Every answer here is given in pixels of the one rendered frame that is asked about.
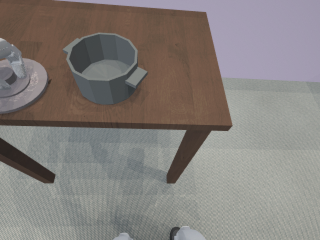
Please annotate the table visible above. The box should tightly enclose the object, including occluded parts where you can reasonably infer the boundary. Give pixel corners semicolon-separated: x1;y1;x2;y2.
0;0;233;184

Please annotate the robot right foot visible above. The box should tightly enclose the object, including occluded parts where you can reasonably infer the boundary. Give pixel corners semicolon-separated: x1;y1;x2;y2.
170;227;180;240

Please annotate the robot right shin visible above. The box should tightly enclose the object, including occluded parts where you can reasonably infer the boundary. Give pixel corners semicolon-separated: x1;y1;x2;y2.
177;226;190;234

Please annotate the knob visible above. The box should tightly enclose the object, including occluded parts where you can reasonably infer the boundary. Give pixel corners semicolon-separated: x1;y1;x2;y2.
0;67;17;85

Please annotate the lid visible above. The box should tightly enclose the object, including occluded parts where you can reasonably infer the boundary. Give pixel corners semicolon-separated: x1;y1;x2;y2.
0;58;49;114

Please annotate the robot left hand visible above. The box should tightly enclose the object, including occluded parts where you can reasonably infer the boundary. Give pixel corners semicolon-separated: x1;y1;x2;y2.
0;38;27;91

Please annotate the pot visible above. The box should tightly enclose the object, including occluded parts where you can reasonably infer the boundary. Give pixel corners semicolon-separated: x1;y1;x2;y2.
62;32;148;105

